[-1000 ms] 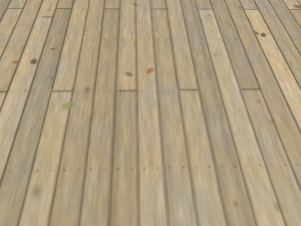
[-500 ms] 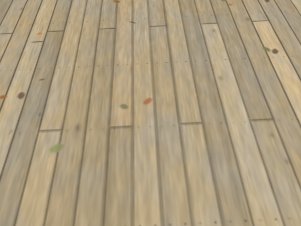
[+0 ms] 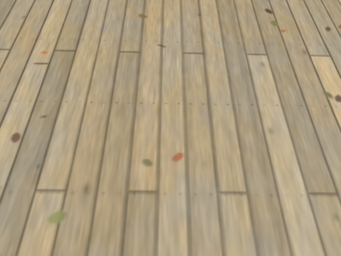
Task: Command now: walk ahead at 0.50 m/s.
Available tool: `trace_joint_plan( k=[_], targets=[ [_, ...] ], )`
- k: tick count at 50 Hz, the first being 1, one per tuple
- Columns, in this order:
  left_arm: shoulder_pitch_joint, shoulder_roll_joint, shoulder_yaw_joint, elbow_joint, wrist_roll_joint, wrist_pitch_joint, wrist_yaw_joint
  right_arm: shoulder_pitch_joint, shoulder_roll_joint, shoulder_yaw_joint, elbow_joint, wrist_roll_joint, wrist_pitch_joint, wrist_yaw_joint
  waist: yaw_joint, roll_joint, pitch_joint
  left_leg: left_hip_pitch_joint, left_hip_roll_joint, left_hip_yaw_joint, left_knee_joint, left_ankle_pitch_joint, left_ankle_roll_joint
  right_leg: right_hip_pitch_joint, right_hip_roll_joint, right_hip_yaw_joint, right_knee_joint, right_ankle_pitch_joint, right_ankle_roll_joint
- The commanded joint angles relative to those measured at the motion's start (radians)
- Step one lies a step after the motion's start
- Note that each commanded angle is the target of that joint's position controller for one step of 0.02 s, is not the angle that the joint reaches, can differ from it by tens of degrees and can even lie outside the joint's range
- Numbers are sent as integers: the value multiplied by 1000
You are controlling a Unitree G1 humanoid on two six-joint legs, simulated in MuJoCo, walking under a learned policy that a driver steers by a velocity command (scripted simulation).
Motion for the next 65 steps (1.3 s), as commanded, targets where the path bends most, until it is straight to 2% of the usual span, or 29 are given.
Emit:
trace_joint_plan(
  k=[1, 3, 5, 7, 12, 15, 19, 21, 22, 23, 24, 25, 26, 27, 29, 33, 40, 44, 46, 47, 48, 49, 50, 51, 52, 53, 56, 59, 65],
  targets=[
    [-91, 128, 26, -97, -14, -45, 3, 148, -125, -28, 4, -9, -3, -6, -91, 86, -106, 454, 293, -424, -310, -85, 180, -498, -100, 31, 207, 93, -26],
    [-58, 92, 31, -85, 2, -19, 10, 103, -88, -16, 4, -22, -10, -1, -31, 110, -66, 293, 242, -317, -370, 1, 159, -377, -142, 38, 115, 172, -20],
    [-56, 59, 28, -86, 7, 0, 13, 123, -109, -20, 18, -16, -15, -4, -16, 100, -47, 242, 234, -262, -411, 58, 175, -366, -151, 27, 51, 208, -4],
    [-122, 66, 31, -112, 15, 4, 15, 159, -139, -27, 33, -16, -17, -17, -24, 77, -20, 252, 234, -227, -436, 107, 183, -429, -156, 24, -54, 302, 16],
    [-291, 40, 20, -159, 16, -6, -1, 232, -151, -27, 63, -4, -8, -37, -69, 74, 13, 275, 184, -111, -450, 150, 141, -407, -114, -19, -358, 560, 31],
    [-392, 40, 13, -192, 10, -11, -13, 307, -154, -29, 96, 6, 2, -39, -103, 64, 41, 335, 204, -125, -427, 135, 141, -398, -88, -24, -454, 572, 32],
    [-406, 83, 20, -217, 6, -30, -31, 321, -176, -41, 109, 15, 24, -47, -74, 82, 37, 441, 260, -189, -327, 191, 122, -354, -68, 3, -544, 466, 9],
    [-272, 128, 42, -184, 7, -39, -28, 285, -181, -44, 96, 15, 32, -48, 9, 98, -38, 427, 232, -183, -185, 380, 94, -144, -28, -31, -576, 414, -18],
    [-100, 181, 67, -137, 16, -42, -19, 281, -146, -32, 85, 8, 34, -47, 78, 78, -160, 337, 168, -144, 17, 392, 62, 115, -53, -15, -544, 428, -52],
    [59, 266, 87, -115, 29, -40, -11, 328, -74, -8, 59, -18, 30, -45, 100, -80, -335, 90, 65, -84, 359, 74, 14, 456, -273, 218, -501, 425, -126],
    [93, 283, 88, -95, 25, -30, -17, 429, 12, 14, 55, 8, 11, -41, 55, -337, -452, -207, -55, -104, 626, -454, -24, 658, -437, 636, -673, 183, -240],
    [57, 179, 60, -108, 21, -31, -16, 349, -113, -17, 60, 34, 3, -41, 79, -202, -346, -291, 9, -190, 734, -438, -14, 564, -394, 607, -731, 41, -198],
    [-32, 134, 46, -125, 20, -33, -11, 262, -149, -29, 32, 46, 0, -43, 68, -145, -207, -336, 54, -165, 741, -340, -1, 423, -369, 459, -751, 60, -154],
    [-105, 106, 35, -136, 26, -36, -11, 232, -137, -31, 30, 39, 5, -49, 38, -81, -137, -297, 98, -151, 718, -255, -1, 287, -336, 353, -782, 148, -137],
    [-173, 69, 27, -133, 41, -42, -11, 249, -95, -39, 31, 28, 26, -48, -19, -104, -74, -195, 150, -161, 643, -161, -3, 121, -283, 192, -842, 262, -121],
    [-163, 97, 39, -112, 41, -48, 4, 206, -57, -42, -8, 23, 62, -44, -42, -61, -21, -237, 167, -155, 556, -62, -19, 72, -280, 31, -906, 404, -144],
    [-127, 146, 52, -108, 35, -25, 33, -2, -36, -25, -93, 3, 54, -3, 5, -18, 52, -220, 126, -45, 187, 195, -32, 113, -244, -206, -894, 624, -114],
    [-107, 193, 67, -107, 5, 13, 45, -13, -72, -36, -144, -2, 63, 23, -14, -63, 4, -134, 59, 23, 99, 94, 0, 234, -273, -249, -727, 959, -83],
    [-143, 213, 76, -125, -12, 29, 50, 120, -130, -63, -126, 1, 64, 28, -92, -80, -72, 20, -8, 56, 55, 32, 41, 256, -264, -253, -522, 1119, -51],
    [-157, 201, 71, -133, -14, 33, 48, 247, -182, -91, -94, 2, 62, 18, -159, -45, -137, 197, -46, 54, -40, 137, 73, 206, -221, -268, -332, 1036, -10],
    [-105, 154, 56, -144, 22, 27, 41, 304, -273, -116, -89, -2, 66, -9, -160, 109, -206, 435, 78, -135, -53, 508, 125, -4, -154, -275, -42, 619, 62],
    [16, 39, 22, -174, 68, 12, 25, 227, -354, -116, -126, -20, 68, -19, -14, 299, -326, 718, 330, -573, 1, 864, 337, -364, 36, -170, 328, -262, 129],
    [-28, 109, 28, -175, 31, -4, 13, 259, -305, -100, -160, -22, 65, -6, -95, 157, -499, 729, 380, -698, -99, 681, 388, -398, 36, 40, 418, -271, 110],
    [-131, 133, 37, -204, -5, -7, 13, 210, -255, -87, -172, -16, 58, -2, -101, 94, -383, 639, 330, -587, -141, 535, 338, -460, 2, 51, 398, -170, 83],
    [-167, 128, 37, -206, 1, -2, 25, 147, -214, -78, -174, 3, 55, -6, -73, 36, -256, 494, 275, -493, -170, 413, 280, -478, -37, 40, 318, -74, 76],
    [-174, 143, 44, -197, 22, 11, 40, 95, -181, -68, -184, 7, 58, -13, -47, 25, -188, 356, 241, -439, -197, 344, 245, -441, -67, 45, 248, -13, 75],
    [-149, 142, 53, -206, 35, 46, 50, 63, -183, -67, -206, -22, 63, -27, 1, 76, -171, 169, 191, -386, -235, 340, 227, -312, -60, 47, 140, 57, 73],
    [-171, 120, 47, -221, 41, 54, 58, 88, -209, -74, -211, -10, 68, -46, -6, 83, -193, 174, 171, -376, -222, 342, 217, -335, -39, 55, 28, 113, 97],
    [-265, 120, 41, -262, 31, 58, 54, 84, -206, -70, -231, -2, 102, -70, -42, 134, -154, 172, 121, -452, -228, -33, 163, -340, -8, 86, -191, 207, 123]
  ],
)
